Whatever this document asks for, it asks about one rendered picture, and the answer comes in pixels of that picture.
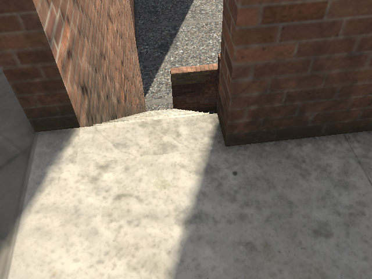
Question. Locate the stairs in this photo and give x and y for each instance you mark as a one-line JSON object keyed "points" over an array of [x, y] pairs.
{"points": [[153, 115]]}

